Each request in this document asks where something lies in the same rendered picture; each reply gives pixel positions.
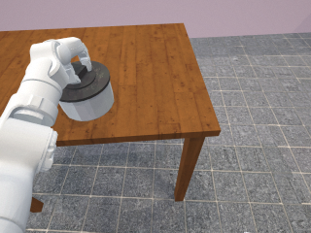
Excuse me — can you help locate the knob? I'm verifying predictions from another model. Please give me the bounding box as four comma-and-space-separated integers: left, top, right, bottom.
71, 63, 87, 80

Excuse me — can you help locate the pot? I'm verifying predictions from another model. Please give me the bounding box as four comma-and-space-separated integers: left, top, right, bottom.
58, 82, 115, 121

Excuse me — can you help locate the left robot forearm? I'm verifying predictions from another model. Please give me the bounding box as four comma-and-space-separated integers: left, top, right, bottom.
0, 39, 72, 131

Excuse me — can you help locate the robot left upper arm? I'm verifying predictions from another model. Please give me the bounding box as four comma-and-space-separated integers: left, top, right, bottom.
0, 117, 58, 233

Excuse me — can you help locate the robot left hand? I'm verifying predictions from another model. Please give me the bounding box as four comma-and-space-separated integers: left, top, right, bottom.
57, 37, 92, 84

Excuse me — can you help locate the table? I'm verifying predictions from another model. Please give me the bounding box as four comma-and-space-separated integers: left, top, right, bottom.
0, 22, 222, 213

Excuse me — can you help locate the lid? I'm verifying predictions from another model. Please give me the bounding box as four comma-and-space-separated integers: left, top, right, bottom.
59, 60, 111, 103

